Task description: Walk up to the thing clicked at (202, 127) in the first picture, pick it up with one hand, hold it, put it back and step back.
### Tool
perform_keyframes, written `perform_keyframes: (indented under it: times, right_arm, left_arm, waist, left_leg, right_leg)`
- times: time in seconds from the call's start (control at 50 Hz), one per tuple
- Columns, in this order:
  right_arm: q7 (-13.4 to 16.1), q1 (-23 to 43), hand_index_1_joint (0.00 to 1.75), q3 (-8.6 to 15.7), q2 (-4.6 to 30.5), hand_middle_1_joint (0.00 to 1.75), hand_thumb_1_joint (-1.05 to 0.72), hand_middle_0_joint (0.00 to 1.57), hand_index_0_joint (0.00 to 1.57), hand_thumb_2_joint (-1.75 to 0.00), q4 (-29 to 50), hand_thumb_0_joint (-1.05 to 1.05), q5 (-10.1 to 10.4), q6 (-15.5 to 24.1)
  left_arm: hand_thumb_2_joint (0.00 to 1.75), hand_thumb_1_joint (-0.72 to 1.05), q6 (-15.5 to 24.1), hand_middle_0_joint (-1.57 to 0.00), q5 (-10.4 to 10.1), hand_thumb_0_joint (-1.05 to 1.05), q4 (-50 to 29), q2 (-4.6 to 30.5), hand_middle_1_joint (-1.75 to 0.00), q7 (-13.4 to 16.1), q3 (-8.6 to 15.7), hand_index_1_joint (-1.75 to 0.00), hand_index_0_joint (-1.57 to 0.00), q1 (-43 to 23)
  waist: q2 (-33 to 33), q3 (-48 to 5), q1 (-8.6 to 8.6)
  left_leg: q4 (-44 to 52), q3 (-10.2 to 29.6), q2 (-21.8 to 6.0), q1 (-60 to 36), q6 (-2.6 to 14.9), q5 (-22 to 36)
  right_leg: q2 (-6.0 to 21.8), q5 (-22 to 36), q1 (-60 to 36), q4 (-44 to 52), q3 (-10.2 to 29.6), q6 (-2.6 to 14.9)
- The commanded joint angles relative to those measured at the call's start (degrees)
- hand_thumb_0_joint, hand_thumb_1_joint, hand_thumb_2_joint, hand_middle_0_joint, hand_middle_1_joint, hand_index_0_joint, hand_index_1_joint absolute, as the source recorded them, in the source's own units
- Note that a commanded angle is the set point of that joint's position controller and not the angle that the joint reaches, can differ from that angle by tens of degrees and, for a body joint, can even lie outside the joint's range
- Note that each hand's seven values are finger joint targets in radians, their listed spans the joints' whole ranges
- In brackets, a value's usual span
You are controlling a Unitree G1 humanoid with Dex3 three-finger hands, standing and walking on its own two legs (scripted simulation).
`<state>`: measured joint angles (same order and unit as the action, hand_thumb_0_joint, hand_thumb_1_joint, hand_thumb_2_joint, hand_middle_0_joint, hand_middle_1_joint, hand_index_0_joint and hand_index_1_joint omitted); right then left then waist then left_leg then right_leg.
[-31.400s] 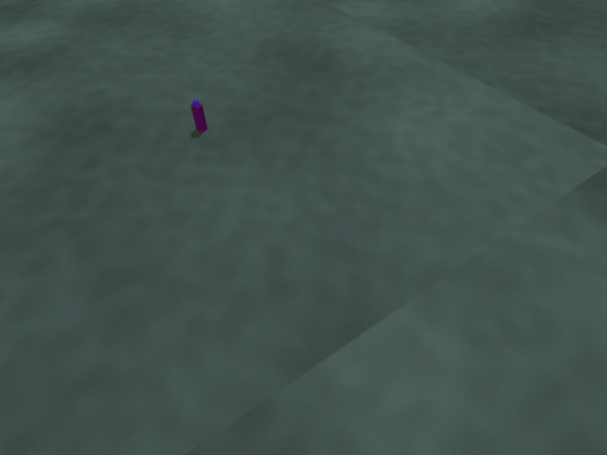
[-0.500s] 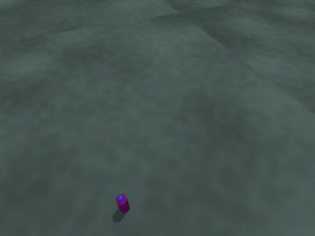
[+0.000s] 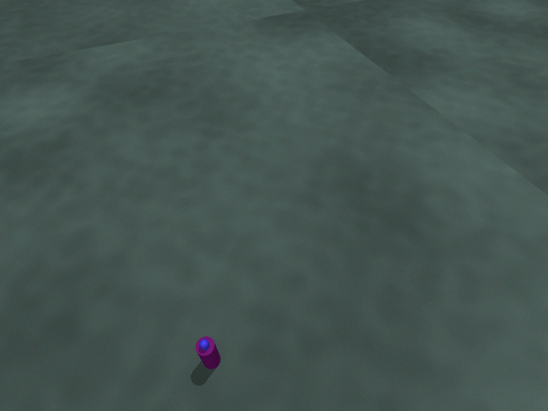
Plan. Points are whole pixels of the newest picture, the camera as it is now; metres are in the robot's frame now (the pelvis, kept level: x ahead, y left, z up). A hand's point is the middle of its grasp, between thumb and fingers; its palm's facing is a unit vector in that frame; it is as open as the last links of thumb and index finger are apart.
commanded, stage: stand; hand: left
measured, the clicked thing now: (207, 351) +0.41 +0.24 -0.69
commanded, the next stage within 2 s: step back in 0.90 s
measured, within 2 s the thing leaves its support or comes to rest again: neither
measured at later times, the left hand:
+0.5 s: hand out of the picture +0.09 +0.24 -0.16, palm faces -0.02 -0.94 -0.34, open 7.4 cm
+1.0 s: hand out of the picture +0.08 +0.25 -0.16, palm faces -0.01 -0.93 -0.36, open 7.4 cm
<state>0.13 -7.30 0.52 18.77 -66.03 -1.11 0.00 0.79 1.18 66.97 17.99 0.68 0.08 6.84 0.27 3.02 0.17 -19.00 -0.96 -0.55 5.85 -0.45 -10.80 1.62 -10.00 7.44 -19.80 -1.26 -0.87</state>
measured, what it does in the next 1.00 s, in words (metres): stands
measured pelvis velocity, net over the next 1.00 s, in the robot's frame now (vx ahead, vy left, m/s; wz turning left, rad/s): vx -0.01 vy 0.00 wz -0.02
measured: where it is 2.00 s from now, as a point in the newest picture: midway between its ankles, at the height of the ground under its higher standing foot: outside the picture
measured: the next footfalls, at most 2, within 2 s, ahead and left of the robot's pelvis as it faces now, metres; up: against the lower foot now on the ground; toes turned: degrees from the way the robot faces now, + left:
right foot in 1.64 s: -0.12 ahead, -0.10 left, +0.00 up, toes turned -2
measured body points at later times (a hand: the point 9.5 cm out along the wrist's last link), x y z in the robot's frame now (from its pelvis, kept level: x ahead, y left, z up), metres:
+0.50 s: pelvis +0.01 +0.00 +0.00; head +0.02 -0.01 +0.45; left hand +0.09 +0.29 -0.13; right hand +0.08 -0.30 -0.14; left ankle +0.00 +0.12 -0.75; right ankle +0.01 -0.13 -0.75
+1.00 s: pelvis -0.01 +0.00 +0.00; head +0.02 -0.01 +0.44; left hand +0.08 +0.30 -0.13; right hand +0.07 -0.31 -0.14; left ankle +0.00 +0.12 -0.75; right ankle +0.01 -0.13 -0.75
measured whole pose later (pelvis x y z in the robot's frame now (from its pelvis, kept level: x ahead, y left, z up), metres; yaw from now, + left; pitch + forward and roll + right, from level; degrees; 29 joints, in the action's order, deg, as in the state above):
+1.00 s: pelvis -0.01 +0.00 +0.00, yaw -1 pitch -2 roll +0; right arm -0.4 -4.8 1.2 19.9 -62.8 -0.4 -0.8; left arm -0.1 0.0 62.1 19.9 0.3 2.2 5.7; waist 0.1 5.2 -0.4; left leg -22.7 -1.8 -1.4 8.9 -0.7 -12.2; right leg 0.8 -10.8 10.7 -23.1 -0.4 -0.2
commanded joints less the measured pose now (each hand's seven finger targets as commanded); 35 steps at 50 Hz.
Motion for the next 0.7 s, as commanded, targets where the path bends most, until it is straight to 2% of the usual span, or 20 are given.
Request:
perform_keyframes:
  times: [0.0,0.04,0.08,0.12,0.22,0.36,0.44,0.46,0.54,0.62,0.66,0.68]
  right_arm:
    - [0.92,1.56,0.3,1.99,11.42,0.3,-0.9,0.2,0.2,-0.9,2.92,0.0,0.19,1.49]
    - [0.98,1.52,0.3,1.85,11.39,0.3,-0.9,0.2,0.2,-0.9,2.65,0.0,0.1,1.46]
    - [1.04,2.25,0.3,1.86,11.32,0.3,-0.9,0.2,0.2,-0.9,2.76,0.0,0.12,1.51]
    - [1.07,2.02,0.3,1.87,11.61,0.3,-0.9,0.2,0.2,-0.9,2.66,0.0,0.12,1.61]
    - [1.08,2.35,0.3,1.88,11.64,0.3,-0.9,0.2,0.2,-0.9,2.79,0.0,0.3,1.79]
    - [0.95,2.85,0.3,1.96,11.55,0.3,-0.9,0.2,0.2,-0.9,2.82,0.0,0.03,1.53]
    - [0.91,2.96,0.3,2.01,11.82,0.3,-0.9,0.2,0.2,-0.9,3.13,0.0,0.24,1.88]
    - [0.86,3.01,0.3,1.96,11.63,0.3,-0.9,0.2,0.2,-0.9,2.9,0.0,0.27,1.81]
    - [0.97,3.01,0.3,2.12,12.14,0.3,-0.9,0.2,0.2,-0.9,2.88,0.0,0.2,1.8]
    - [0.9,2.63,0.3,2.01,11.89,0.3,-0.9,0.2,0.2,-0.9,2.98,0.0,0.24,1.66]
    - [0.81,2.83,0.3,1.93,11.68,0.3,-0.9,0.2,0.2,-0.9,2.95,0.0,0.29,1.55]
    - [0.81,3.2,0.3,2.08,12.05,0.3,-0.9,0.2,0.2,-0.9,3.08,0.0,0.21,1.57]
  left_arm:
    - [0.9,0.9,1.25,-0.2,-0.32,0.0,-3.12,11.85,-0.3,0.76,1.75,-0.3,-0.2,-2.06]
    - [0.9,0.9,1.11,-0.2,-0.43,0.0,-3.11,12.14,-0.3,0.69,1.95,-0.3,-0.2,-2.68]
    - [0.9,0.9,1.02,-0.2,-0.35,0.0,-2.94,12.03,-0.3,0.64,1.91,-0.3,-0.2,-2.65]
    - [0.9,0.9,0.89,-0.2,-0.4,0.0,-2.86,12.06,-0.3,0.6,2.05,-0.3,-0.2,-2.67]
    - [0.9,0.9,1.09,-0.2,-0.39,0.0,-3.25,12.26,-0.3,0.56,2.19,-0.3,-0.2,-3.1]
    - [0.9,0.9,0.96,-0.2,-0.56,0.0,-3.29,12.46,-0.3,0.51,2.3,-0.3,-0.2,-3.78]
    - [0.9,0.9,1.19,-0.2,-0.48,0.0,-3.86,12.79,-0.3,0.46,2.41,-0.3,-0.2,-3.83]
    - [0.9,0.9,1.15,-0.2,-0.53,0.0,-3.61,12.72,-0.3,0.49,2.37,-0.3,-0.2,-3.82]
    - [0.9,0.9,1.11,-0.2,-0.56,0.0,-3.79,12.52,-0.3,0.49,2.27,-0.3,-0.2,-3.67]
    - [0.9,0.9,1.25,-0.2,-0.61,0.0,-4.03,12.87,-0.3,0.5,2.26,-0.3,-0.2,-3.81]
    - [0.9,0.9,1.19,-0.2,-0.59,0.0,-3.73,12.8,-0.3,0.51,2.16,-0.3,-0.2,-3.34]
    - [0.9,0.9,1.13,-0.2,-0.56,0.0,-3.89,12.76,-0.3,0.52,2.17,-0.3,-0.2,-3.51]
  waist:
    - [0.11,-4.81,-0.22]
    - [0.33,-3.9,-0.06]
    - [0.27,-4.03,-0.02]
    - [0.32,-4.07,0.05]
    - [-0.71,-4.64,0.09]
    - [-0.56,-3.01,-0.1]
    - [0.4,-5.84,-0.23]
    - [0.26,-5.09,-0.22]
    - [0.36,-6.23,-0.25]
    - [-0.44,-6.14,-0.36]
    - [-0.5,-4.03,-0.35]
    - [-0.61,-4.37,-0.25]
  left_leg:
    - [3.21,4.76,-6.44,-0.09,1.06,10.24]
    - [3.96,4.52,-6.39,0.98,1.13,7.4]
    - [3.83,4.56,-6.69,0.02,1.08,9.23]
    - [4.37,4.41,-6.62,-0.31,0.94,8.55]
    - [3.73,4.26,-7.09,-1.83,0.92,12.72]
    - [5.06,4.22,-6.78,0.18,0.76,6.46]
    - [4.2,3.95,-7.22,-2.42,0.88,11.3]
    - [4.43,4.1,-6.97,-1.69,0.62,10.54]
    - [3.7,3.86,-7.49,-3.31,0.88,13.22]
    - [3.87,3.61,-7.37,-2.29,0.85,13.05]
    - [4.57,3.9,-7.04,-1.03,0.69,9.53]
    - [4.35,3.89,-7.3,-1.75,0.79,10.06]
  right_leg:
    - [6.05,10.82,-2.86,2.58,5.06,1.53]
    - [5.98,8.44,-2.83,3.09,5.31,1.41]
    - [6.15,9.85,-2.75,2.81,5.23,1.52]
    - [5.82,9.05,-2.37,3.02,5.1,1.41]
    - [6.15,13.06,-2.71,2.66,5.25,1.35]
    - [5.94,7.38,-2.21,3.99,5.48,1.48]
    - [6.32,12.32,-2.96,3.2,5.64,1.76]
    - [6.09,11.46,-2.69,3.53,5.5,1.61]
    - [6.29,14.17,-3.08,2.81,5.54,1.77]
    - [6.32,14.53,-3.79,2.66,5.47,1.73]
    - [6.05,11.14,-2.66,3.82,5.39,1.41]
    - [6.12,11.24,-2.48,3.65,5.5,1.62]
